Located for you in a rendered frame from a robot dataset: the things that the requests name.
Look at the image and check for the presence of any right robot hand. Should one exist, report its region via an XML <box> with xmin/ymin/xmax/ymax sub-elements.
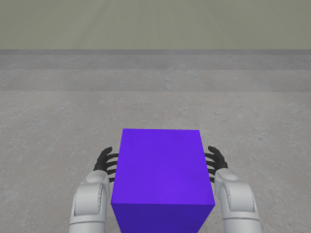
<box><xmin>204</xmin><ymin>146</ymin><xmax>228</xmax><ymax>183</ymax></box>

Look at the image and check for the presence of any robot left forearm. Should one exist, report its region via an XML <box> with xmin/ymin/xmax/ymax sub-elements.
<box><xmin>68</xmin><ymin>170</ymin><xmax>111</xmax><ymax>233</ymax></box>

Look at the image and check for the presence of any left robot hand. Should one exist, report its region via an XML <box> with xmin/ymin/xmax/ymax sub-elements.
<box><xmin>93</xmin><ymin>147</ymin><xmax>119</xmax><ymax>183</ymax></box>

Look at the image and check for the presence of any robot right forearm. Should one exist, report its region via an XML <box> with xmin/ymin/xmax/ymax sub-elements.
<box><xmin>214</xmin><ymin>168</ymin><xmax>262</xmax><ymax>233</ymax></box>

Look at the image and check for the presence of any carton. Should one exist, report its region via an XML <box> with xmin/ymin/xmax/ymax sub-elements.
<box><xmin>111</xmin><ymin>128</ymin><xmax>216</xmax><ymax>233</ymax></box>

